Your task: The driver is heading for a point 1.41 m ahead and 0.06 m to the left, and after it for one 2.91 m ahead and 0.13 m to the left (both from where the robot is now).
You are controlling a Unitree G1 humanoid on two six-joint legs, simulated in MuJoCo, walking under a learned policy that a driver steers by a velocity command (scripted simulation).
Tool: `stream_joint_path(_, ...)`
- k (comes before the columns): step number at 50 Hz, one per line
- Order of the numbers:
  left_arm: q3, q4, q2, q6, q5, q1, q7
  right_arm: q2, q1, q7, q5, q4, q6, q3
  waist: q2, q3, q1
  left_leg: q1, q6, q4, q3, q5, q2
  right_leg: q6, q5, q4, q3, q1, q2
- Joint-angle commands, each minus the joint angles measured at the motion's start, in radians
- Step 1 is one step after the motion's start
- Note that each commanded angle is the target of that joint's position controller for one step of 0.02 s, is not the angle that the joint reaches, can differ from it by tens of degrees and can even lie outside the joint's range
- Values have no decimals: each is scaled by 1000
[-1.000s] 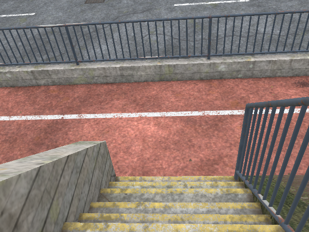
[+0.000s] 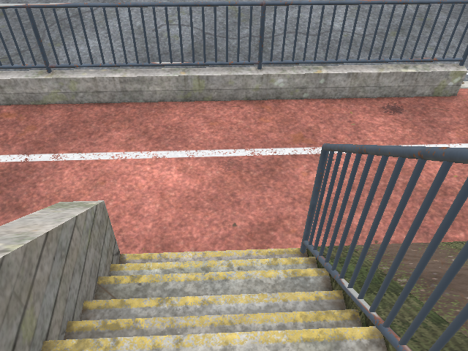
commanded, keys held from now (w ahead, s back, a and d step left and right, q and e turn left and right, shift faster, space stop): no key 0.78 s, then w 0.22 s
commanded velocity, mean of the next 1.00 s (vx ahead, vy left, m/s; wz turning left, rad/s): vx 0.04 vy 0.00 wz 0.00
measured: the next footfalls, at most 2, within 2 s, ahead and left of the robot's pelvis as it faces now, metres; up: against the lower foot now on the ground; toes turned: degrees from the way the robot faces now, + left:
right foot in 1.78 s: +0.26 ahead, -0.12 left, -0.18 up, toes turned +3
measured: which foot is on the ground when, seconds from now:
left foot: down 0.00-1.00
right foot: down 0.00-1.00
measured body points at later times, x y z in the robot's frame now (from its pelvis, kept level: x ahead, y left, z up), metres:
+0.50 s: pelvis +0.00 +0.00 +0.00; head +0.00 +0.00 +0.45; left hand +0.01 +0.22 -0.16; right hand +0.02 -0.23 -0.16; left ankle -0.03 +0.09 -0.75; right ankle -0.05 -0.11 -0.75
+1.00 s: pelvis +0.02 -0.01 -0.01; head +0.00 +0.00 +0.44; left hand +0.02 +0.23 -0.17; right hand +0.04 -0.24 -0.17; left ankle -0.02 +0.09 -0.75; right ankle -0.05 -0.11 -0.75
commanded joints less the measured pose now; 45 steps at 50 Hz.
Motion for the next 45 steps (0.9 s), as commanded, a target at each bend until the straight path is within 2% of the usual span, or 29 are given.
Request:
stream_joint_path(1, 13, -17, 79, -8, 1, 33, 3, -89, 31, -2, -1, -17, -7, -16, 16, 48, -4, -45, -1, -50, -147, 247, 182, -20, 162, -45, 113, -22, -133)
stream_joint_path(39, 19, 11, 58, -19, 1, 50, 7, -68, 31, -8, -1, 25, -15, -18, 13, 47, -3, -36, -4, -56, -144, 270, 185, -18, 201, -58, 112, -8, -139)
stream_joint_path(42, 26, 1, 71, -17, 6, 37, 8, -81, 14, -11, -3, 15, -9, -24, 12, 35, -3, -45, 11, -50, -123, 68, 149, -30, 35, -50, 88, -10, -107)
stream_joint_path(45, 40, -13, 85, -12, 6, 44, 6, -98, 1, -8, -7, -5, -2, -38, 13, 83, 3, -123, 53, 6, -99, -199, 102, -66, -191, 16, 41, -67, -53)
Velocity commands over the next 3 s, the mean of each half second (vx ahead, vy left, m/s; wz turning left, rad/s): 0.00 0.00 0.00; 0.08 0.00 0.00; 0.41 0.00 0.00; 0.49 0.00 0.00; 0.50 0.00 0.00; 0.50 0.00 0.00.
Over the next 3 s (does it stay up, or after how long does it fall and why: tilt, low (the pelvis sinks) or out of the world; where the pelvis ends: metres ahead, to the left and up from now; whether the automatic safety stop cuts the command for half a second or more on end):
stays up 0.75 0.01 -0.65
